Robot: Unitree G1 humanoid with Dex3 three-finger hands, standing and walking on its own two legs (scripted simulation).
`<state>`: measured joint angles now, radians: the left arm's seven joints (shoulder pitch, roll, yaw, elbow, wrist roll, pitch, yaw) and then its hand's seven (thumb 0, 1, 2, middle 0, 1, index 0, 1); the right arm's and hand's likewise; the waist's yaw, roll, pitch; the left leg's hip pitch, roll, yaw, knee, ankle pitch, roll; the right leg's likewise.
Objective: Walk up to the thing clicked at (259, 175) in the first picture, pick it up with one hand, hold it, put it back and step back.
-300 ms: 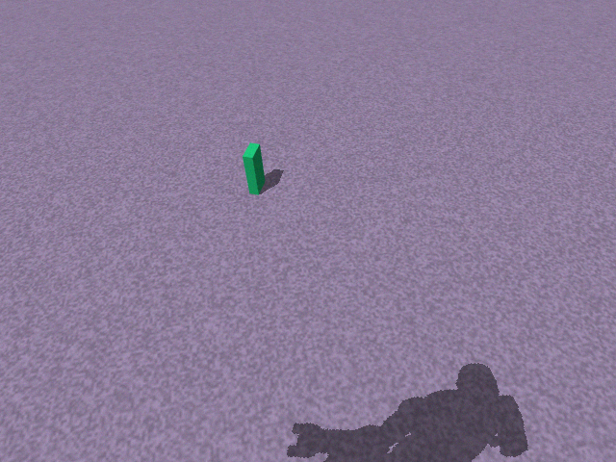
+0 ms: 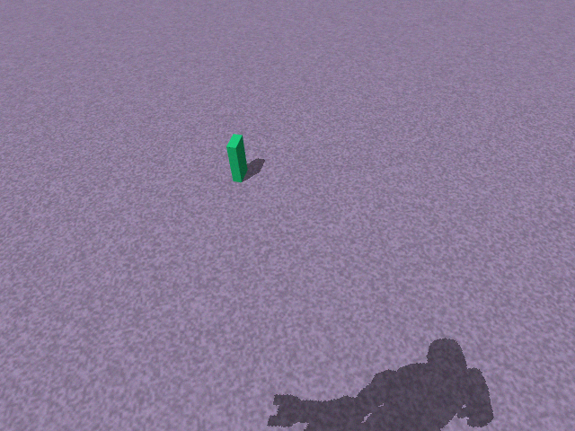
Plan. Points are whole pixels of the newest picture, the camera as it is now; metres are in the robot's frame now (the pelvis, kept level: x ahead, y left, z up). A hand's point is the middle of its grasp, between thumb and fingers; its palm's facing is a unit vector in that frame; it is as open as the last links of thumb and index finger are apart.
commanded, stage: stand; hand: left
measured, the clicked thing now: (237, 158) +1.41 +0.27 -0.67
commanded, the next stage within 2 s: walk up in 0.82 s
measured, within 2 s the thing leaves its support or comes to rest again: neither
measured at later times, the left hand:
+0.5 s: hand out of the picture +0.08 +0.25 -0.15, palm faces -0.03 -0.94 -0.34, open 7.3 cm
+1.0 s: hand out of the picture +0.07 +0.28 -0.15, palm faces +0.04 -0.94 -0.35, open 7.3 cm
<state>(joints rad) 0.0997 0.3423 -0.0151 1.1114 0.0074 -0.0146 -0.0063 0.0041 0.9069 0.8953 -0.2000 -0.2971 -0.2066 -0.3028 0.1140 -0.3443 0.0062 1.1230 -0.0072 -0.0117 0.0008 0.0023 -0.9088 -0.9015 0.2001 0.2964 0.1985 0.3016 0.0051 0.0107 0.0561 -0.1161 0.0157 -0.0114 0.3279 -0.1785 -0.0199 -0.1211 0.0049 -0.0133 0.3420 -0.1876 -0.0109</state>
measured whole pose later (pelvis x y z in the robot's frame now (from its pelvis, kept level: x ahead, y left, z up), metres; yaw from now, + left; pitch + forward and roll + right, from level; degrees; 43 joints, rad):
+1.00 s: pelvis +0.02 +0.01 -0.01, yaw +2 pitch -2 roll -1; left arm 0.22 0.38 0.06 1.01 0.04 -0.06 -0.06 0.00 0.90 0.89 -0.20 -0.30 -0.21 -0.30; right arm 0.20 -0.41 -0.07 1.06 -0.04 -0.02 0.06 0.00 -0.91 -0.90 0.20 0.30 0.20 0.30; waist 0.04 0.02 0.03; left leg -0.32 0.03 0.00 0.73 -0.45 0.03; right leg -0.10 0.01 -0.03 0.38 -0.25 -0.04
